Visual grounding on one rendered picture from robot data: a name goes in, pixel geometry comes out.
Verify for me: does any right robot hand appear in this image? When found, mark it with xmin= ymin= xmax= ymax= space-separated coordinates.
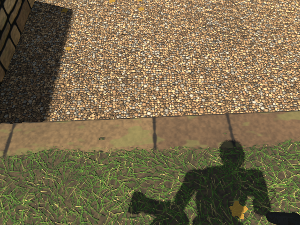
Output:
xmin=266 ymin=212 xmax=300 ymax=225

